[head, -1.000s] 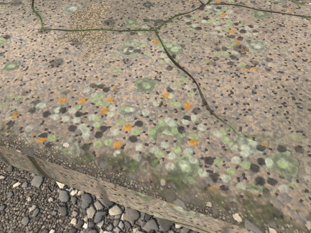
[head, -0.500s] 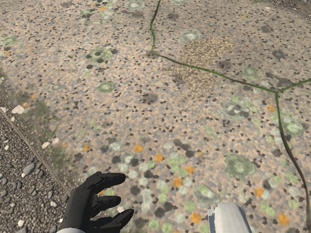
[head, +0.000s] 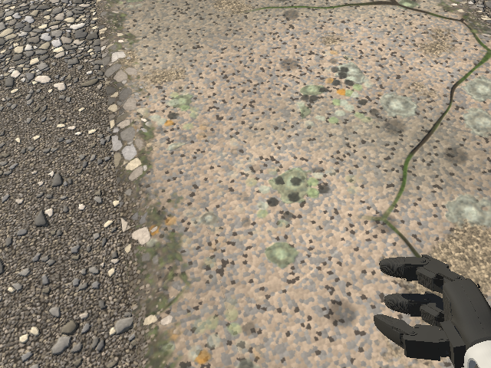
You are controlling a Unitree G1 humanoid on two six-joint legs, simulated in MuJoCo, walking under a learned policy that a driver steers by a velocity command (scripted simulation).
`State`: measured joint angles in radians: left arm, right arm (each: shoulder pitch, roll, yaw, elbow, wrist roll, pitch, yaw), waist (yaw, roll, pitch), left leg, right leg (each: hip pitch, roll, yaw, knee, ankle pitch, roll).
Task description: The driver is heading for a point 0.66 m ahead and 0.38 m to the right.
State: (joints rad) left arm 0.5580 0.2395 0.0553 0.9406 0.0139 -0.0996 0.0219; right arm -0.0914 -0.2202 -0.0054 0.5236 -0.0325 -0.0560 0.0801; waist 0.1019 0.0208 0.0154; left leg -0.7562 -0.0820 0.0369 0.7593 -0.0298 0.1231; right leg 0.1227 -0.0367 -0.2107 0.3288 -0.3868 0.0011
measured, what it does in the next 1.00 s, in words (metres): walks ahead, turning right: left foot, then right foot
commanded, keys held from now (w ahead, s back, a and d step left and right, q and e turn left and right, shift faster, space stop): shift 0.24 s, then e+shift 0.76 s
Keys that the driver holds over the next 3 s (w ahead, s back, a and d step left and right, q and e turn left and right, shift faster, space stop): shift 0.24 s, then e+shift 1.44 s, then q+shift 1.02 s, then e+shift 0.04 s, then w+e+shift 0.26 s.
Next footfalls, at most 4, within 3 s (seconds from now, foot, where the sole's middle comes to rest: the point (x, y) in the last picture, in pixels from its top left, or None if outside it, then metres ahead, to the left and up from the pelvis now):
0.06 left None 0.25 0.04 -0.76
0.52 right None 0.47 -0.16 -0.76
1.00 left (282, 330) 0.56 0.01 -0.76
1.50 right None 0.33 -0.15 -0.76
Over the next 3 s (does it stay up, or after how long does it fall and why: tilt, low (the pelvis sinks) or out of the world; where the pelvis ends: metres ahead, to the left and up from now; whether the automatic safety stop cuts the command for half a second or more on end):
stays up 0.49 -0.10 0.02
